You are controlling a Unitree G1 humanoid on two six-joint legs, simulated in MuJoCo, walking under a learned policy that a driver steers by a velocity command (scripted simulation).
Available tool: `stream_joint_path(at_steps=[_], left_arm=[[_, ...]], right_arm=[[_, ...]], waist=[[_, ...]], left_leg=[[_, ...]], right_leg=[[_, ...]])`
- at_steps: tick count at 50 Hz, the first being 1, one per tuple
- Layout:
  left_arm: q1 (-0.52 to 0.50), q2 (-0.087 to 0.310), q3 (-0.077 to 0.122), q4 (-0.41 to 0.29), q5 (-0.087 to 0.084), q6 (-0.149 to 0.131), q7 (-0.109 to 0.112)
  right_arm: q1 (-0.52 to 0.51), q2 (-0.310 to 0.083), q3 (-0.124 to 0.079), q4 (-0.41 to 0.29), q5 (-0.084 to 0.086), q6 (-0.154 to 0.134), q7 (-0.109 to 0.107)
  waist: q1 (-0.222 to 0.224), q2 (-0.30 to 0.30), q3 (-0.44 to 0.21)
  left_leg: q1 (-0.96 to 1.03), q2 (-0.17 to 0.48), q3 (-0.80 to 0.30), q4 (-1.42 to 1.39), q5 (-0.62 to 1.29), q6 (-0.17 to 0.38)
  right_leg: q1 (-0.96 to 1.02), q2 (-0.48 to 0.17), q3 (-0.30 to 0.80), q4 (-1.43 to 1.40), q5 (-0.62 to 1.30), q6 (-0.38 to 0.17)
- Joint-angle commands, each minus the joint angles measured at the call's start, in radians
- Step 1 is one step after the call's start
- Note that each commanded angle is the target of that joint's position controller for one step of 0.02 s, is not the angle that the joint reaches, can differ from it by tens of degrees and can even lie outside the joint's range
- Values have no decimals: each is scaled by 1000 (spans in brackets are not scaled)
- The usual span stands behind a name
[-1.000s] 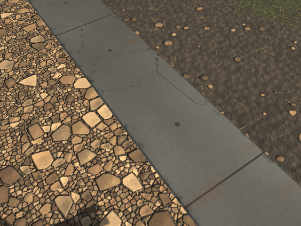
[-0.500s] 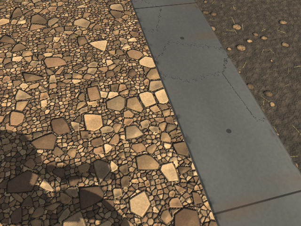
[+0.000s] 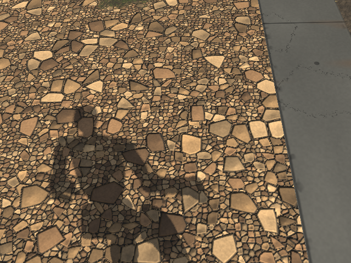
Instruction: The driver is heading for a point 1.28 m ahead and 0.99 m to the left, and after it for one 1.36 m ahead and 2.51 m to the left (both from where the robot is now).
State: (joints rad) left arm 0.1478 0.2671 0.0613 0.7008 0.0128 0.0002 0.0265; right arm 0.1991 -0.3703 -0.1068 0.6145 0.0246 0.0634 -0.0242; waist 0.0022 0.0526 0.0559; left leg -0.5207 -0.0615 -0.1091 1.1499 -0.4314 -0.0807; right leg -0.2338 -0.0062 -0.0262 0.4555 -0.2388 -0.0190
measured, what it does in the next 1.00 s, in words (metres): steps on the spot, turning left: left foot, then right foot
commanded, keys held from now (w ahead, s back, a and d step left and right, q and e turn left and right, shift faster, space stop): q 0.96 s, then w+q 0.02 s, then w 0.02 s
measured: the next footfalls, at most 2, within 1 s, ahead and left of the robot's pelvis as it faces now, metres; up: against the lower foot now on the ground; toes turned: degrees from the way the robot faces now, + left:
left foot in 0.24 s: +0.02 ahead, +0.16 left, +0.00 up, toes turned +10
right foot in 0.76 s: +0.10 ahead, -0.05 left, +0.00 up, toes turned +32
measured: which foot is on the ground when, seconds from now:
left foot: up 0.00-0.22, down 0.24-0.76, up 0.78-1.00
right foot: down 0.00-0.24, up 0.26-0.74, down 0.76-1.00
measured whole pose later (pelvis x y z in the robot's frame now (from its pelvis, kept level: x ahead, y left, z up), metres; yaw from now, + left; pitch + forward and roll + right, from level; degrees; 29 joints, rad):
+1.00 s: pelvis +0.00 +0.03 +0.00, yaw +35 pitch +1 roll +0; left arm 0.15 0.26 0.06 0.67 0.01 0.01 0.04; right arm 0.21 -0.36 -0.10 0.64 0.03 0.07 -0.02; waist 0.01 0.04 0.07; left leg -0.49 -0.01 -0.07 1.05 -0.42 -0.11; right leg -0.21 -0.03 -0.06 0.43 -0.23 -0.02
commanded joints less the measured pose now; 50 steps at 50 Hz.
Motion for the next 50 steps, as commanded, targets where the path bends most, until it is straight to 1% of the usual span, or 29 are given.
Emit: stream_joint_path(at_steps=[1, 5, 9, 11, 12, 13, 14, 15, 16, 17, 18, 19, 22, 26, 30, 34, 36, 37, 38, 39, 40, 41, 42, 43, 44, 45, 46, 48, 50], left_arm=[[-12, 158, 38, -68, 4, 1, 18], [-14, 210, 58, -66, -5, 13, 8], [-22, 234, 68, -56, -29, 12, -9], [-39, 224, 66, -49, -50, 9, -11], [17, 185, 55, -25, -47, 4, -15], [35, 122, 36, -41, -2, 3, -19], [-46, 111, 27, -104, 17, 0, -10], [-102, 161, 42, -106, 0, 2, -1], [-104, 171, 47, -103, -15, 5, 1], [-77, 172, 52, -81, -11, 7, 8], [-65, 182, 56, -75, -3, 10, 13], [-53, 176, 56, -69, -1, 9, 10], [-31, 150, 49, -60, -10, 7, 5], [-72, 131, 39, -75, -11, 5, 3], [-82, 132, 38, -83, -17, -6, -6], [-57, 136, 42, -87, -24, -24, -21], [-5, 132, 46, -73, -23, -32, -28], [26, 146, 52, -62, -16, -34, -27], [40, 208, 64, -71, 0, -30, -20], [16, 271, 74, -68, 26, -22, -20], [-8, 218, 62, -90, 25, -26, -17], [-52, 167, 45, -102, 18, -25, -9], [-86, 146, 39, -108, 7, -22, -3], [-92, 135, 34, -109, -7, -20, 3], [-82, 134, 30, -107, -9, -15, 9], [-62, 138, 30, -104, -4, -10, 14], [-37, 144, 33, -98, 1, -5, 17], [6, 165, 41, -87, 4, 4, 20], [41, 193, 52, -77, -7, 8, 16]], right_arm=[[-59, -46, -10, -95, 6, -11, 4], [-80, -19, 10, -116, -7, -13, 20], [-42, -41, 1, -113, -2, -4, 34], [24, -42, -8, -92, -2, -1, 38], [67, -74, -23, -79, -5, -1, 30], [105, -183, -51, -89, -4, -7, 14], [77, -245, -53, -117, -37, -29, 17], [88, -181, -39, -112, -52, -52, 28], [52, -150, -24, -95, -46, -66, 27], [2, -128, -20, -93, -27, -69, 22], [-34, -107, -9, -96, -11, -65, 16], [-46, -101, -3, -99, -11, -62, 9], [-43, -100, 0, -95, -21, -58, -2], [-29, -118, -7, -86, -18, -49, -8], [-42, -129, -11, -86, -19, -40, -3], [-66, -127, -13, -87, -10, -31, 5], [-97, -119, -11, -91, 2, -24, 3], [-97, -103, -6, -92, 8, -22, -2], [-43, -53, 6, -88, -2, -22, -2], [-22, -63, 0, -105, 5, -29, -5], [7, -149, -27, -82, -16, -36, -7], [14, -174, -42, -59, -6, -33, -4], [27, -149, -42, -36, -4, -22, -7], [26, -123, -36, -32, -5, -13, -8], [20, -92, -28, -35, -1, -9, -4], [-1, -75, -21, -45, 5, -9, -1], [-29, -61, -16, -59, 8, -11, 0], [-71, -44, -5, -82, 4, -14, 4], [-88, -25, 10, -94, -3, -17, 14]], waist=[[33, -210, -77], [48, -222, -114], [29, -239, -120], [-19, -214, -126], [-29, -139, -139], [-18, 130, -148], [-28, 264, -156], [-83, 137, -188], [-49, 112, -146], [-22, 64, -125], [-8, 73, -112], [3, 90, -121], [6, 81, -146], [-16, 90, -132], [-26, 101, -120], [-20, 113, -137], [18, 106, -149], [31, 81, -155], [2, -84, -189], [-33, -338, -118], [-23, -264, -115], [-36, -200, -96], [-46, -170, -75], [-34, -173, -61], [-25, -177, -53], [-9, -185, -51], [10, -197, -60], [42, -211, -84], [68, -206, -113]], left_leg=[[-123, 54, 43, -46, 27, -35], [6, 99, 100, -256, 7, -25], [137, 88, 153, -451, 57, 18], [271, 61, 183, -660, 209, 72], [404, 54, 143, -753, 328, 108], [581, 263, -162, -795, 661, 190], [540, 465, -436, -782, 812, 413], [510, 438, -397, -808, 720, 441], [474, 376, -307, -808, 642, 384], [454, 318, -251, -806, 559, 328], [436, 294, -228, -805, 567, 304], [407, 271, -211, -805, 604, 301], [412, 244, -203, -803, 600, 306], [415, 234, -267, -793, 482, 308], [362, 226, -350, -776, 415, 313], [369, 210, -431, -734, 503, 302], [350, 174, -437, -694, 510, 266], [297, 138, -412, -658, 426, 224], [186, 54, -304, -493, 147, 160], [-26, -111, -100, -307, -208, 94], [-43, -31, -85, -67, -224, 44], [-38, -7, -73, 15, -151, 28], [-44, 3, -57, 51, -88, 8], [-77, 6, -47, 89, -33, -8], [-84, 11, -25, 94, -8, -20], [-88, 18, 7, 62, 14, -28], [-101, 30, 27, 15, 24, -35], [-109, 60, 44, -82, 16, -45], [-58, 87, 75, -195, 12, -33]], right_leg=[[195, -244, 162, -142, 344, -206], [194, -283, 102, -132, 396, -213], [162, -307, 64, -92, 409, -188], [114, -290, 15, -3, 350, -129], [27, -250, -43, 104, 242, -61], [-223, -141, -137, 388, -125, 42], [-432, -6, -49, 617, -451, 94], [-436, -23, 65, 734, -436, 90], [-436, -41, 88, 750, -349, 73], [-432, -52, 96, 715, -265, 71], [-423, -52, 97, 691, -206, 78], [-383, -35, 90, 707, -160, 87], [-350, -7, 85, 639, -99, 106], [-325, 11, 105, 452, -101, 117], [-242, 34, 120, 325, -136, 105], [-156, 54, 123, 190, -144, 82], [-51, 55, 107, 11, -31, 62], [46, 17, 114, -90, 98, 41], [171, -170, 273, -124, 210, -28], [161, -347, 508, -159, 394, -203], [106, -418, 530, -161, 390, -284], [74, -361, 427, -149, 347, -251], [67, -288, 332, -140, 278, -202], [86, -258, 281, -136, 269, -184], [88, -238, 231, -136, 305, -184], [103, -223, 191, -142, 323, -188], [145, -224, 173, -141, 341, -197], [221, -254, 164, -135, 380, -216], [227, -268, 163, -175, 149, -217]])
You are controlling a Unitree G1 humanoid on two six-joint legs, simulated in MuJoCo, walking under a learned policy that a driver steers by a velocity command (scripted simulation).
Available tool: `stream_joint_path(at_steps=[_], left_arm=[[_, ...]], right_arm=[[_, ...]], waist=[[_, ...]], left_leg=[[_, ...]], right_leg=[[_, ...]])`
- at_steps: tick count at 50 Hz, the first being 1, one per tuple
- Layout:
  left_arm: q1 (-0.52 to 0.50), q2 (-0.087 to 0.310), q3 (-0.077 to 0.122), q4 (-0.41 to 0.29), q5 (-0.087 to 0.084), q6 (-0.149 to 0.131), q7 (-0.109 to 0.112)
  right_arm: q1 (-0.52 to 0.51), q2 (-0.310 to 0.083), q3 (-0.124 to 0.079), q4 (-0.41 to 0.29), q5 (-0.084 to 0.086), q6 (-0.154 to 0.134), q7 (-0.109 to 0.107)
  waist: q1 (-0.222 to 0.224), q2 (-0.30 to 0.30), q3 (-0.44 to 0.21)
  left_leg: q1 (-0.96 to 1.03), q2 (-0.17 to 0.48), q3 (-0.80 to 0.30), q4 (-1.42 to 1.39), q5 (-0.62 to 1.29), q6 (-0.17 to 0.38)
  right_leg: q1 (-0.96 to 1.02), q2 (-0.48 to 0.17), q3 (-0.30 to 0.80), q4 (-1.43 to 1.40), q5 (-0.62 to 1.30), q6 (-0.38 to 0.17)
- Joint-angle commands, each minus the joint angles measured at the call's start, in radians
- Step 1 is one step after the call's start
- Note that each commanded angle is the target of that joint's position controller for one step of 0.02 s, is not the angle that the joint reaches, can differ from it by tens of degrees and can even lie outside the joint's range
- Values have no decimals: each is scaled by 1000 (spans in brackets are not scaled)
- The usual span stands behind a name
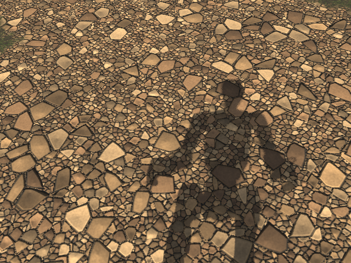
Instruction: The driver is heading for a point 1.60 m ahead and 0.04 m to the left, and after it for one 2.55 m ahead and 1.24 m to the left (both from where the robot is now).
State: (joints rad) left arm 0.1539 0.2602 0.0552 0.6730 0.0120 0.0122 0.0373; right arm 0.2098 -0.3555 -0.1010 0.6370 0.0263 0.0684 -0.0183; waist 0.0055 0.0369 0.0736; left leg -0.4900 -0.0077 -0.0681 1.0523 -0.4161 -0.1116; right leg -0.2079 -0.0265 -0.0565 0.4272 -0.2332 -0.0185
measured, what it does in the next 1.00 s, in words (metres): walks ahead: left foot, then right foot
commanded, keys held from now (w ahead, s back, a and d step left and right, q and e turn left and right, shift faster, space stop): w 1.00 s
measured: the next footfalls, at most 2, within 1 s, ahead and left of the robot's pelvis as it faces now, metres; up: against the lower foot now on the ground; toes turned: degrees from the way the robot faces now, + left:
left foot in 0.18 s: +0.04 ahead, +0.15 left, +0.00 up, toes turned +4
right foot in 0.64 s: +0.42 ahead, -0.05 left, +0.00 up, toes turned +4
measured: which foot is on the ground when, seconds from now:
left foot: up 0.00-0.16, down 0.18-0.64, up 0.66-1.00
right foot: down 0.00-0.18, up 0.20-0.62, down 0.64-1.00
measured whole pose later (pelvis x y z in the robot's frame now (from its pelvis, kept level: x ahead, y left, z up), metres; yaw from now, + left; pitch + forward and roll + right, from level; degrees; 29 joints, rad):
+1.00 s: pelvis +0.42 +0.04 +0.00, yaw +5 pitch +1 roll -2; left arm 0.35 0.28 0.04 0.82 -0.01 -0.09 -0.02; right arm 0.14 -0.29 -0.03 0.70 0.01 -0.07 0.00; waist 0.07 0.04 0.04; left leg -0.67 0.13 -0.05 0.73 0.02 -0.03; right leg -0.04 0.08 -0.05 0.21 -0.19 -0.06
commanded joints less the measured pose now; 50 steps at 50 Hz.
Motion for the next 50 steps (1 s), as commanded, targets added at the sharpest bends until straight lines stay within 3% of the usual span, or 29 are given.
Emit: stream_joint_path(at_steps=[1, 4, 6, 7, 8, 9, 10, 11, 12, 13, 15, 18, 22, 25, 28, 30, 31, 32, 33, 34, 35, 36, 37, 38, 39, 42, 45, 48, 50], left_arm=[[41, 214, 62, -44, -14, -5, -1], [34, 232, 63, -33, -31, -16, -23], [28, 229, 57, -18, -50, -26, -38], [26, 211, 48, -9, -54, -30, -44], [38, 160, 29, 2, -45, -39, -51], [12, 76, -2, -12, -18, -50, -63], [-52, 76, -4, -92, -14, -67, -62], [-89, 168, 24, -94, -41, -79, -56], [-63, 192, 34, -84, -57, -84, -62], [-37, 186, 35, -58, -51, -88, -64], [-31, 179, 37, -43, -26, -95, -70], [-35, 133, 22, -31, -22, -97, -77], [-149, 88, -2, -62, -28, -100, -84], [-222, 87, -9, -88, -35, -107, -100], [-222, 110, -5, -97, -34, -115, -111], [-153, 143, 9, -85, -28, -113, -103], [-43, 173, 27, -59, -27, -109, -93], [116, 210, 45, -21, -29, -103, -79], [257, 303, 65, -2, -6, -98, -67], [308, 283, 58, 23, -12, -100, -79], [262, 203, 36, 22, -24, -100, -73], [181, 187, 29, 19, -26, -97, -67], [124, 173, 25, 14, -21, -96, -64], [88, 154, 19, 8, -7, -99, -66], [69, 139, 15, 6, 3, -104, -66], [63, 139, 16, 29, -14, -125, -66], [94, 163, 22, 53, -16, -127, -58], [128, 183, 25, 67, -23, -116, -50], [181, 203, 29, 88, -29, -108, -47]], right_arm=[[-106, -29, 12, -123, -8, -25, 13], [-75, -31, 19, -110, -6, -39, 26], [-10, -27, 20, -73, -7, -52, 32], [55, -20, 20, -37, -7, -58, 33], [137, -38, 12, -3, -4, -61, 28], [248, -89, -1, 18, -4, -67, 20], [257, -230, -29, -2, -15, -79, 22], [237, -174, -18, -6, -20, -104, 28], [192, -115, 4, -4, -20, -123, 28], [159, -83, 15, -6, -20, -135, 29], [118, -63, 27, -8, -22, -138, 23], [129, -65, 27, 4, -27, -142, 15], [175, -88, 22, 44, -23, -141, 8], [222, -106, 17, 81, -13, -139, 8], [226, -117, 11, 109, -4, -133, 5], [217, -139, 4, 116, -9, -125, 2], [208, -142, 4, 118, -13, -117, 0], [212, -124, 13, 116, -20, -112, -5], [301, -34, 41, 85, -35, -119, 0], [368, 35, 65, 104, -22, -138, 6], [231, -79, 37, 87, 11, -153, 16], [141, -100, 32, 55, 26, -163, 20], [94, -88, 37, 46, 11, -170, 17], [90, -78, 33, 50, -3, -167, 15], [122, -61, 34, 62, -6, -159, 17], [139, -15, 44, 73, -13, -131, 10], [28, -6, 51, 34, -28, -134, 7], [-84, 22, 63, 10, -24, -153, 22], [-153, 28, 66, -7, -16, -162, 34]], waist=[[69, -200, -125], [52, -214, -91], [6, -182, -76], [-28, -161, -78], [-65, -121, -104], [-107, 36, -152], [-103, 240, -121], [-126, 134, -72], [-92, 139, -10], [-73, 126, 17], [-49, 104, 35], [-44, 60, 6], [-83, 59, 33], [-99, 49, 66], [-70, 55, 59], [-23, 82, -15], [41, 89, -100], [118, 79, -212], [115, -100, -391], [89, -291, -542], [119, -212, -391], [95, -158, -230], [64, -76, -144], [28, -72, -98], [-2, -96, -101], [-33, -108, -68], [-8, -89, -18], [35, -77, -2], [68, -73, 3]], left_leg=[[-50, 36, 51, -155, -18, 11], [101, 20, 101, -332, -40, 64], [245, 3, 125, -526, 81, 112], [370, -15, 145, -632, 157, 135], [529, -16, 120, -667, 152, 152], [691, 148, -111, -724, 131, 192], [694, 379, -522, -811, -38, 367], [617, 404, -573, -857, -126, 436], [587, 361, -486, -872, -175, 408], [565, 310, -402, -885, -143, 375], [529, 256, -283, -909, 72, 335], [510, 215, -155, -922, 307, 326], [450, 185, -58, -934, 384, 306], [464, 217, -56, -937, 383, 307], [548, 258, -58, -885, 496, 286], [594, 254, -43, -772, 813, 264], [588, 228, -16, -627, 1008, 246], [481, 184, 14, -423, 1029, 214], [130, 89, 35, -45, 664, 160], [-69, -77, -73, 205, -158, 126], [-184, -24, -118, 293, -149, 135], [-227, 32, -65, 274, -58, 144], [-204, 79, -32, 220, 26, 147], [-157, 112, -27, 171, 85, 145], [-97, 132, -34, 152, 121, 141], [-83, 152, -12, 70, 151, 110], [-158, 163, 1, -99, 306, 78], [-111, 130, 37, -336, 484, 78], [-87, 107, 56, -424, 535, 79]], right_leg=[[172, -249, 197, -174, 25, -218], [65, -251, 186, -213, -134, -208], [2, -243, 163, -187, -159, -189], [-59, -227, 136, -140, -156, -167], [-150, -192, 90, -47, -148, -125], [-294, -108, -11, 229, -203, -45], [-580, 17, -46, 487, -367, 18], [-640, -32, 67, 643, -372, 14], [-673, -67, 95, 670, -263, -3], [-669, -84, 94, 664, -172, -10], [-637, -99, 93, 612, -23, 5], [-593, -82, 61, 522, 125, 45], [-490, -45, 32, 273, 271, 62], [-453, -25, 30, 162, 301, 37], [-429, -14, 43, 98, 249, -11], [-306, 31, 9, 99, 176, -47], [-151, 67, -22, 93, 165, -77], [106, 51, -11, 110, 192, -111], [531, -202, 329, 144, 136, -232], [675, -361, 769, -38, -133, -329], [572, -330, 749, -128, -248, -278], [414, -305, 607, -156, -209, -246], [264, -271, 507, -179, -103, -232], [153, -233, 428, -205, 2, -226], [91, -210, 384, -236, 42, -227], [-3, -191, 279, -305, 125, -251], [1, -168, 202, -336, 183, -245], [13, -128, 120, -329, 224, -204], [51, -145, 118, -320, 213, -199]])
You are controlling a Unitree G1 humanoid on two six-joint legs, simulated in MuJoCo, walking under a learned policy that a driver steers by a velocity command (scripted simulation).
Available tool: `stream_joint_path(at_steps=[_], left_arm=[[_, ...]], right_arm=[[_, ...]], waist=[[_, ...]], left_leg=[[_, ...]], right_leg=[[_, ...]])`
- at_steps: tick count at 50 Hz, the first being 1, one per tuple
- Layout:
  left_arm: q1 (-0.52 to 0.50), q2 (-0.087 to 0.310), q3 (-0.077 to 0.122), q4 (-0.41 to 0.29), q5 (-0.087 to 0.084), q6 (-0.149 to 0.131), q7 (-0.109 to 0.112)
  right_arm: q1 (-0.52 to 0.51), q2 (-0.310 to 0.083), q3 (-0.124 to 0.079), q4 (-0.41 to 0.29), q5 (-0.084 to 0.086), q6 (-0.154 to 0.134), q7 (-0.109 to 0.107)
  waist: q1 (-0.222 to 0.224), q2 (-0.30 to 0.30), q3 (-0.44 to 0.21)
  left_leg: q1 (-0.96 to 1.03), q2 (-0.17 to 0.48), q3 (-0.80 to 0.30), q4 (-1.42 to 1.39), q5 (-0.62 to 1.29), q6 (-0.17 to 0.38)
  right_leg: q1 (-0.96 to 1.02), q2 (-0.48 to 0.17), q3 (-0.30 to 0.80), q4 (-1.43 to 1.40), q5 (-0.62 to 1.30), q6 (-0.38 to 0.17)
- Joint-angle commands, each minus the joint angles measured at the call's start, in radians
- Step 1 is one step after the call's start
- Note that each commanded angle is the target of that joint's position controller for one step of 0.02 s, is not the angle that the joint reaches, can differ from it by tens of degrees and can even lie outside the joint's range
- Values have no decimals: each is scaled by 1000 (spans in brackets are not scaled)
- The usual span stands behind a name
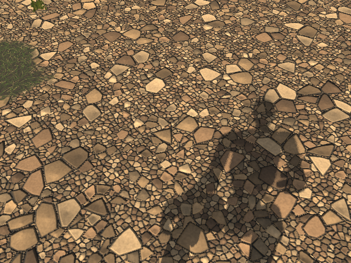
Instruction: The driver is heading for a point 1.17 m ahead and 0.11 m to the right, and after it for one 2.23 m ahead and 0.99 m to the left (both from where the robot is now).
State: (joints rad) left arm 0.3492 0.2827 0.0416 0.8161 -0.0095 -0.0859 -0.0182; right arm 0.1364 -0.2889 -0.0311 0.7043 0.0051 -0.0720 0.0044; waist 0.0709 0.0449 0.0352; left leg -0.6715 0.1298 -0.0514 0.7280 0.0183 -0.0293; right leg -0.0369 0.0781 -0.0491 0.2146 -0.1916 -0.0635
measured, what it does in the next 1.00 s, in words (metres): walks ahead: left foot, then right foot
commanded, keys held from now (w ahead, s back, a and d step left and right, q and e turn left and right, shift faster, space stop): w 1.00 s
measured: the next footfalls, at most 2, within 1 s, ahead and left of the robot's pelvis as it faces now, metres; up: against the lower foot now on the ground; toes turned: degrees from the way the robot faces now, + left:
left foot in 0.18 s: +0.29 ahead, +0.15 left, +0.00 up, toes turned +1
right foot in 0.70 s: +0.58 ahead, -0.09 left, +0.00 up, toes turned -2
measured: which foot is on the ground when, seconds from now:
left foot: up 0.00-0.16, down 0.18-0.72, up 0.74-1.00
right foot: down 0.00-0.18, up 0.20-0.68, down 0.70-1.00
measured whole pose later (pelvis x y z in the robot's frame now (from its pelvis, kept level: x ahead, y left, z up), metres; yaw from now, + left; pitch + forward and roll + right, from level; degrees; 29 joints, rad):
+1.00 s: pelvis +0.56 -0.01 +0.00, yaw -1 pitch +1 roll -1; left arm 0.34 0.27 0.04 0.85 0.00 -0.08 -0.02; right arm 0.16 -0.30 -0.05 0.78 0.00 -0.06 0.00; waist 0.06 0.05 0.02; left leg -0.66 0.13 -0.05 0.86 -0.08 -0.02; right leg -0.10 0.07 -0.05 0.24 -0.16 -0.08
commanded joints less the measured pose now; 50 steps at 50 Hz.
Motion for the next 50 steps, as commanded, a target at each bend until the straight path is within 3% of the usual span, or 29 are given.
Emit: stream_joint_path(at_steps=[1, 4, 6, 7, 8, 9, 10, 11, 12, 13, 14, 15, 18, 20, 25, 27, 30, 33, 34, 35, 36, 37, 38, 39, 40, 42, 44, 47, 50], left_arm=[[6, 186, 44, -45, -11, -4, 8], [34, 196, 49, -20, -16, 18, 14], [27, 207, 54, -12, -16, 31, 19], [8, 213, 55, -14, -15, 37, 21], [3, 192, 46, -15, -9, 43, 23], [15, 138, 20, -40, 15, 42, 26], [147, 14, -16, -66, 10, 21, 17], [85, 114, 2, -49, -12, 1, 12], [-10, 169, 19, -79, -37, -13, 7], [-67, 161, 15, -94, -32, -19, 9], [-98, 153, 18, -99, -13, -18, 10], [-82, 145, 20, -96, -7, -11, 8], [-52, 95, 10, -86, -2, 18, 8], [-118, 83, 4, -109, 6, 26, 11], [-285, 57, -7, -145, 2, 10, -1], [-343, 60, -7, -163, -4, 5, -8], [-385, 78, -1, -187, -6, -2, -23], [-313, 110, 13, -172, -3, -7, -29], [-201, 137, 31, -139, 0, -7, -24], [-41, 187, 55, -95, 2, -4, -14], [70, 294, 79, -83, 18, 2, -7], [106, 246, 67, -67, 3, 9, -11], [44, 189, 47, -75, -3, 7, -11], [-26, 161, 38, -87, -1, 7, -10], [-83, 136, 30, -91, 7, 4, -12], [-136, 103, 21, -95, 20, -7, -15], [-129, 113, 26, -80, 14, -19, -14], [-88, 139, 34, -48, 11, -21, -2], [-54, 151, 35, -27, 5, -11, 10]], right_arm=[[-103, -42, -5, -83, 9, -24, 17], [-148, -67, -13, -109, 12, -29, 34], [-112, -90, -23, -104, 10, -29, 39], [-41, -110, -35, -87, 8, -29, 38], [102, -152, -59, -45, 7, -28, 30], [278, -222, -81, -12, -2, -22, 19], [318, -312, -99, 4, -8, -19, 21], [322, -196, -72, -4, 4, -21, 24], [254, -158, -57, -9, 2, -23, 21], [192, -142, -51, -16, -2, -22, 20], [147, -118, -44, -18, -6, -22, 22], [123, -100, -38, -20, -15, -26, 22], [115, -112, -43, 1, -4, -41, 22], [125, -134, -50, 21, -2, -43, 15], [180, -163, -54, 64, 5, -28, 2], [223, -175, -56, 89, 10, -22, 1], [245, -182, -61, 118, 16, -6, -4], [223, -197, -68, 129, 17, 11, -11], [206, -192, -65, 127, 15, 18, -13], [215, -156, -49, 118, 2, 20, -16], [323, -59, -17, 89, -11, 4, -10], [328, -50, -10, 103, 0, -16, -5], [243, -151, -37, 85, 30, -31, 3], [163, -158, -39, 60, 40, -37, 4], [127, -146, -38, 53, 25, -35, 1], [158, -118, -40, 67, 7, -17, -3], [178, -87, -35, 76, 3, 0, -7], [84, -76, -32, 43, -6, 5, -12], [-9, -51, -23, 20, -3, -6, -2]], waist=[[11, -83, 45], [7, -92, 48], [-26, -108, 19], [-73, -116, -27], [-145, -100, -123], [-207, -10, -281], [-128, 258, -391], [-179, 170, -386], [-175, 117, -240], [-150, 37, -166], [-126, 7, -102], [-93, 28, -91], [-57, 27, -66], [-66, 12, -25], [-126, 8, 17], [-149, 9, 28], [-145, 17, 41], [-89, 36, -6], [-26, 26, -74], [38, -8, -194], [19, -217, -356], [30, -326, -425], [37, -222, -276], [15, -163, -163], [-15, -108, -83], [-68, -138, -55], [-86, -132, -52], [-69, -99, -15], [-36, -98, 4]], left_leg=[[90, -36, 35, -131, 104, 2], [62, -50, 20, -204, 26, 38], [118, -70, 31, -226, -61, 66], [221, -99, 58, -247, -84, 88], [425, -123, 82, -264, -76, 118], [726, 29, -80, -217, -52, 178], [1052, 252, -577, -313, -271, 348], [1052, 250, -682, -409, -391, 340], [944, 218, -526, -422, -345, 297], [820, 180, -411, -433, -226, 276], [712, 143, -329, -460, -118, 268], [641, 119, -278, -487, -53, 262], [543, 98, -183, -558, 35, 284], [523, 90, -133, -592, 55, 289], [539, 44, -26, -610, 8, 240], [579, 65, -30, -598, -15, 237], [679, 113, -47, -550, 14, 219], [738, 123, -42, -438, 218, 188], [716, 83, -6, -301, 358, 166], [605, 29, 34, -87, 307, 133], [237, -101, 81, 300, -69, 63], [32, -196, -25, 497, -597, 41], [-73, -130, -77, 575, -567, 58], [-87, -76, -42, 550, -478, 72], [-60, -38, -21, 491, -399, 68], [56, 6, -30, 405, -303, 56], [80, 11, -17, 362, -264, 37], [3, 17, -12, 214, -137, 7], [20, -4, 11, 15, 24, 5]], right_leg=[[-86, -266, 118, -96, 169, -152], [43, -320, 139, -39, 221, -133], [104, -338, 144, 31, 345, -112], [109, -321, 125, 125, 496, -96], [64, -269, 84, 308, 590, -69], [-116, -214, 44, 606, 379, -32], [-535, -18, 44, 955, -273, 38], [-659, -45, 179, 1068, -386, 32], [-721, -95, 169, 1086, -309, 19], [-702, -145, 138, 1048, -222, 19], [-678, -174, 127, 985, -164, 27], [-618, -199, 134, 951, -121, 34], [-565, -211, 114, 868, -82, 66], [-607, -217, 106, 764, -10, 89], [-568, -180, 68, 448, 252, 92], [-560, -166, 62, 386, 278, 84], [-583, -157, 78, 324, 220, 48], [-463, -121, 46, 287, 121, 4], [-305, -89, 13, 264, 125, -20], [-51, -130, 51, 295, 150, -57], [346, -383, 436, 299, 76, -197], [432, -467, 780, 109, -123, -269], [324, -442, 698, 70, -247, -221], [185, -407, 568, 53, -219, -188], [48, -368, 470, 22, -124, -176], [-90, -309, 355, -32, 20, -161], [-133, -296, 285, -66, 126, -177], [-115, -289, 215, -95, 223, -182], [-98, -254, 141, -103, 234, -149]])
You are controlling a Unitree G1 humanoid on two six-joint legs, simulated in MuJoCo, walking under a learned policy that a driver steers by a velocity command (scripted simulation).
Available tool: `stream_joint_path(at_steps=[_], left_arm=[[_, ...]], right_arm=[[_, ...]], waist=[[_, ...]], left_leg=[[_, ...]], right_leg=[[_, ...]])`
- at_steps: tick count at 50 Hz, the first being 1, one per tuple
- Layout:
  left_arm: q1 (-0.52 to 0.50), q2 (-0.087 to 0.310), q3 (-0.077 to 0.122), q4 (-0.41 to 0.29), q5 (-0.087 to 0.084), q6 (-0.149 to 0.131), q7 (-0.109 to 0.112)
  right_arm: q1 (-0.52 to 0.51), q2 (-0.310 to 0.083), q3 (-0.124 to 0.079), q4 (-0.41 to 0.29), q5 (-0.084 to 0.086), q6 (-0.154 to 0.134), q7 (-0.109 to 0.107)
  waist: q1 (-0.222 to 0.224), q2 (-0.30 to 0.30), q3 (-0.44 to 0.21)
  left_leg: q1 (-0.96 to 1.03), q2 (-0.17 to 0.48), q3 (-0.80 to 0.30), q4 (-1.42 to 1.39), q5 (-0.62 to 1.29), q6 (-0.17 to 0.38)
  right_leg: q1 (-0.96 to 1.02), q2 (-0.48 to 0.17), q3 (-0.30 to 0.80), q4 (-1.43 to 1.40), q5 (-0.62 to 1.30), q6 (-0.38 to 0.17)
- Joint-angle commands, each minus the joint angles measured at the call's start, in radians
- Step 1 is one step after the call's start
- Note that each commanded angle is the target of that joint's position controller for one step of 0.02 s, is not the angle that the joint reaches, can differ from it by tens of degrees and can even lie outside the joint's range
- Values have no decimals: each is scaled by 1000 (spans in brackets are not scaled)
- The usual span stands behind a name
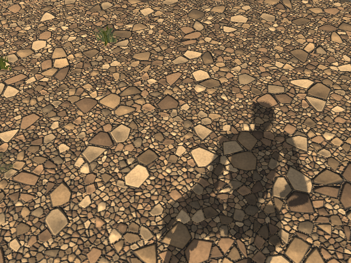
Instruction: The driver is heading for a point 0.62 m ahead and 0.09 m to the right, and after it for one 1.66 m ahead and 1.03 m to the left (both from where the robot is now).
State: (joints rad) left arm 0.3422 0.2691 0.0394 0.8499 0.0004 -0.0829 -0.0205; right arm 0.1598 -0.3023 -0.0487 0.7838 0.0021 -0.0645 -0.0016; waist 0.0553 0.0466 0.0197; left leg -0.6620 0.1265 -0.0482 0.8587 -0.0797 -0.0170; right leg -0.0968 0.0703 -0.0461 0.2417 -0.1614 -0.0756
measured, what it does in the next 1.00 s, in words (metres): walks ahead: left foot, then right foot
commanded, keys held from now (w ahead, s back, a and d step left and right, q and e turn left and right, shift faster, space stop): w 0.26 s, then w+e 0.38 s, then e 0.10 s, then q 0.26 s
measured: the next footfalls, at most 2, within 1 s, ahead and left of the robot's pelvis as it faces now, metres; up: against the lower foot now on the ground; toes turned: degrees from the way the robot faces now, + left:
left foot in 0.24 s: +0.32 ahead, +0.15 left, +0.00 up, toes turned +2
right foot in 0.78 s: +0.58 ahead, -0.11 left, +0.00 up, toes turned -16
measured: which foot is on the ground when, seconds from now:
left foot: up 0.00-0.22, down 0.24-0.78, up 0.80-1.00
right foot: down 0.00-0.24, up 0.26-0.76, down 0.78-1.00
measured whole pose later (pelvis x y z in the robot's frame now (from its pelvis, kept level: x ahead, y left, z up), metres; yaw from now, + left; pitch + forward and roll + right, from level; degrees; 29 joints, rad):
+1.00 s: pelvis +0.49 -0.02 -0.01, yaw -12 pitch +1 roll +0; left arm 0.13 0.23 0.04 0.80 0.04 -0.06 -0.02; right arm 0.17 -0.30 -0.06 0.90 0.02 0.00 -0.03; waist -0.01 0.04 0.07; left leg -0.51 0.08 -0.06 1.03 -0.41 -0.06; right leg -0.31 0.05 -0.10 0.42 -0.12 -0.09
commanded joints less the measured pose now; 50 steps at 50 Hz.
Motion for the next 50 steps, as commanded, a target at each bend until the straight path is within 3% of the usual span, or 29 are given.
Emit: stream_joint_path(at_steps=[1, 5, 8, 10, 11, 12, 13, 14, 15, 16, 17, 18, 20, 23, 28, 32, 34, 36, 37, 38, 39, 40, 41, 42, 43, 44, 45, 47, 50], left_arm=[[-30, 171, 38, -51, -8, -11, 15], [49, 184, 42, -4, -16, 7, 19], [64, 192, 48, 20, -20, 24, 26], [45, 206, 54, 22, -21, 33, 30], [22, 209, 54, 20, -20, 39, 32], [21, 185, 43, 13, -13, 42, 34], [71, 117, 18, -18, 4, 31, 33], [151, 28, -10, -8, 1, 11, 25], [66, 142, 18, -11, -32, -5, 19], [-14, 173, 29, -39, -53, -13, 17], [-53, 166, 30, -44, -45, -15, 21], [-56, 154, 36, -40, -35, -6, 23], [-4, 113, 35, -21, -34, 21, 24], [-36, 85, 35, -40, -31, 47, 29], [-163, 62, 28, -84, -20, 35, 8], [-294, 43, 17, -149, -19, 33, -16], [-318, 52, 21, -181, -11, 34, -30], [-260, 84, 39, -190, -6, 35, -42], [-172, 112, 55, -174, -8, 36, -44], [-45, 151, 79, -141, -6, 33, -37], [48, 214, 99, -125, 0, 37, -14], [12, 285, 91, -139, 20, 43, 11], [63, 211, 69, -153, 26, 40, 2], [14, 172, 60, -148, 20, 40, -3], [-65, 141, 50, -141, 2, 35, -2], [-123, 104, 36, -139, 3, 31, 0], [-172, 83, 29, -135, 15, 28, 1], [-223, 70, 25, -120, 41, 12, 0], [-257, 115, 39, -99, 36, 9, 20]], right_arm=[[-69, -30, -1, -69, 2, -18, 9], [-186, -27, 4, -109, 13, -29, 30], [-217, -43, 1, -132, 14, -35, 46], [-158, -72, -11, -119, 13, -37, 49], [-62, -97, -26, -92, 10, -38, 46], [93, -146, -51, -44, 7, -37, 36], [240, -229, -72, -19, -11, -33, 27], [279, -234, -73, -5, 0, -27, 30], [257, -143, -48, -11, 7, -28, 27], [180, -121, -39, -20, 6, -29, 23], [116, -99, -33, -26, -2, -32, 23], [72, -69, -25, -27, -7, -38, 24], [36, -50, -24, -17, -17, -52, 26], [36, -75, -33, 11, -20, -65, 20], [51, -105, -39, 38, -17, -55, -1], [127, -133, -49, 74, -2, -31, -11], [118, -144, -54, 78, 5, -7, -18], [93, -169, -62, 66, 15, 15, -32], [77, -177, -65, 57, 18, 25, -39], [73, -166, -59, 57, 21, 29, -41], [106, -134, -44, 52, 5, 20, -35], [229, 3, 0, 38, -51, 0, -9], [292, -69, -4, 103, 2, -17, 11], [165, -129, -27, 88, 52, -15, 14], [88, -114, -23, 62, 51, -10, 6], [63, -103, -25, 75, 34, 5, -8], [90, -98, -29, 86, 26, 27, -17], [166, -64, -28, 118, 18, 60, -31], [135, -69, -34, 97, 8, 75, -45]], waist=[[-7, -98, 28], [35, -92, 58], [22, -104, 58], [-22, -125, 17], [-81, -127, -44], [-148, -106, -152], [-167, 28, -308], [-140, 228, -401], [-175, 124, -312], [-157, 85, -172], [-128, 23, -105], [-98, 24, -55], [-56, 55, -40], [-43, 27, 9], [-80, 3, 39], [-132, -22, 76], [-120, -12, 85], [-75, 32, 20], [-28, 46, -34], [42, 18, -106], [83, -91, -189], [-42, -353, -312], [26, -204, -559], [48, -115, -421], [20, -77, -260], [-9, -45, -178], [-53, -66, -141], [-101, -106, -129], [-102, -132, -121]], left_leg=[[26, -12, 19, -174, 161, -6], [19, -41, 33, -302, 180, 8], [10, -54, 26, -356, 87, 43], [115, -86, 51, -374, 14, 72], [261, -118, 81, -400, 17, 96], [503, -109, 75, -392, 48, 130], [878, 113, -215, -350, 37, 234], [1081, 271, -608, -478, -155, 336], [1016, 249, -581, -531, -266, 293], [873, 226, -433, -562, -216, 255], [743, 189, -334, -597, -142, 235], [649, 154, -250, -636, -81, 220], [546, 122, -146, -697, -17, 213], [501, 120, -30, -744, 82, 221], [540, 83, 138, -763, 151, 187], [671, 129, 187, -736, 191, 181], [728, 142, 217, -650, 398, 162], [760, 140, 238, -506, 716, 131], [751, 127, 244, -382, 811, 113], [686, 91, 248, -207, 764, 84], [499, 30, 250, 54, 442, 31], [132, -133, 193, 417, -623, -31], [118, -156, -57, 546, -673, -23], [74, -104, -68, 529, -599, -11], [27, -63, -37, 442, -522, -7], [68, -31, -34, 375, -465, -13], [164, -15, -40, 323, -415, -21], [304, -24, -32, 247, -338, -41], [271, -26, -17, 126, -264, -56]], right_leg=[[-33, -242, 125, -132, 194, -130], [68, -282, 127, -104, 190, -129], [174, -328, 142, -42, 275, -113], [206, -331, 137, 38, 457, -94], [192, -303, 109, 154, 610, -75], [105, -250, 70, 343, 621, -46], [-204, -158, 22, 685, 331, 5], [-509, -5, 91, 942, -403, 43], [-612, -57, 195, 1038, -418, 28], [-647, -105, 171, 1029, -322, 18], [-613, -148, 154, 981, -234, 23], [-574, -177, 157, 932, -174, 30], [-484, -201, 160, 902, -114, 46], [-538, -207, 172, 838, -27, 71], [-547, -190, 115, 551, 225, 78], [-589, -180, 58, 418, 228, 54], [-588, -155, 20, 373, 165, 37], [-480, -93, -34, 369, 78, 9], [-376, -54, -54, 363, 51, -11], [-179, -21, -40, 281, 141, -42], [83, -117, 101, 243, 466, -91], [431, -400, 455, 367, 1054, -256], [487, -518, 644, 278, 930, -379], [368, -457, 489, 233, 831, -326], [216, -404, 372, 193, 692, -263], [73, -370, 309, 145, 607, -223], [-58, -344, 246, 98, 572, -203], [-195, -315, 150, 43, 568, -193], [-167, -317, 82, 19, 533, -189]])
Over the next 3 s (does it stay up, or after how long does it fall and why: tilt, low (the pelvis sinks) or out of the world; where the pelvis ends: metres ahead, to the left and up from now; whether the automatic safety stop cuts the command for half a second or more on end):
stays up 1.08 0.37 0.00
